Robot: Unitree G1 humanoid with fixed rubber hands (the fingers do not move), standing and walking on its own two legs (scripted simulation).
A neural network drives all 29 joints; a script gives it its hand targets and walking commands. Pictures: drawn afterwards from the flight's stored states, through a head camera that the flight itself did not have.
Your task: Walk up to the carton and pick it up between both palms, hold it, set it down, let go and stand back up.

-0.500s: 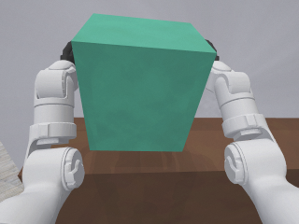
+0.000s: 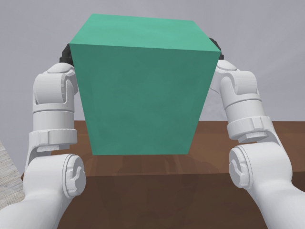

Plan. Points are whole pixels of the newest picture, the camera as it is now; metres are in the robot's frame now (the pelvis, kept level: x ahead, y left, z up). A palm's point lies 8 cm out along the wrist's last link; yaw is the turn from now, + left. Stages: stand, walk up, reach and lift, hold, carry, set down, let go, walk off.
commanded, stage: hold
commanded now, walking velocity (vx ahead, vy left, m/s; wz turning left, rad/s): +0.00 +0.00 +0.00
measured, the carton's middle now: (142, 88) +0.37 +0.01 +0.25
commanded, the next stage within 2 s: none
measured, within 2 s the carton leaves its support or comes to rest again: neither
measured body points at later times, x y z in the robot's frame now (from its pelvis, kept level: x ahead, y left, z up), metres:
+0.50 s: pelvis +0.01 +0.00 +0.00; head -0.06 +0.02 +0.44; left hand +0.40 +0.18 +0.29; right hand +0.40 -0.17 +0.30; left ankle +0.03 +0.12 -0.75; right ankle +0.04 -0.11 -0.75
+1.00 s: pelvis +0.00 +0.00 +0.00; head -0.08 +0.02 +0.44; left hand +0.39 +0.18 +0.30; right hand +0.38 -0.17 +0.31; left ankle +0.03 +0.12 -0.75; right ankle +0.04 -0.11 -0.75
